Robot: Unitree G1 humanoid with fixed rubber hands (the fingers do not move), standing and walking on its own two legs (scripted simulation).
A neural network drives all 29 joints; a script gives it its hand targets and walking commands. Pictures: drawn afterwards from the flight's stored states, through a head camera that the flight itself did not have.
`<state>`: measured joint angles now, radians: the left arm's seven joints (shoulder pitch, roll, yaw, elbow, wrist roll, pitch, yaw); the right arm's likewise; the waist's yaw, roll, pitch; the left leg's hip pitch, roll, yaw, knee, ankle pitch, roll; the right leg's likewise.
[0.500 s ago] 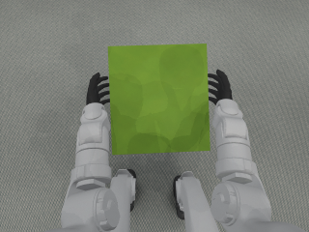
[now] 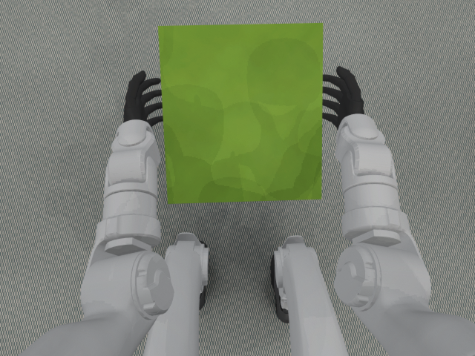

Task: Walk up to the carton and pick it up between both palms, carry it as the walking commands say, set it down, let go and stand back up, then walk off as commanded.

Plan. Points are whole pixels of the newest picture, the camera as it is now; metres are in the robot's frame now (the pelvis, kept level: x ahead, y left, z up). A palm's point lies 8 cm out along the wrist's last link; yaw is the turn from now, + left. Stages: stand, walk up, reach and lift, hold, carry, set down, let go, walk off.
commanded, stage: set down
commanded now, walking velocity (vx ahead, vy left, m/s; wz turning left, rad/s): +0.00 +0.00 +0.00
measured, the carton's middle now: (240, 121) +0.50 +0.01 -0.17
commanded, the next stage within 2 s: none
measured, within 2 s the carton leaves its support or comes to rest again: neither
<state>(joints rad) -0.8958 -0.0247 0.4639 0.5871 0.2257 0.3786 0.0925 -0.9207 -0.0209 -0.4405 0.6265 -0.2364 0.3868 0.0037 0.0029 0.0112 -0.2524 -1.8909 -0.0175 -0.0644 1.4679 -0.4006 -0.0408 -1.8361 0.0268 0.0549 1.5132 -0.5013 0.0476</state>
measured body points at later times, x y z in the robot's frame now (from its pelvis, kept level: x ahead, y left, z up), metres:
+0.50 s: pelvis -0.02 -0.01 -0.07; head +0.28 +0.00 +0.27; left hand +0.49 +0.17 -0.17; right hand +0.51 -0.16 -0.16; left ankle +0.10 +0.13 -0.53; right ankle +0.07 -0.14 -0.53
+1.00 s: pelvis -0.02 -0.01 -0.12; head +0.33 -0.01 +0.16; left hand +0.52 +0.17 -0.26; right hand +0.54 -0.16 -0.26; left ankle +0.10 +0.13 -0.53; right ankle +0.07 -0.14 -0.53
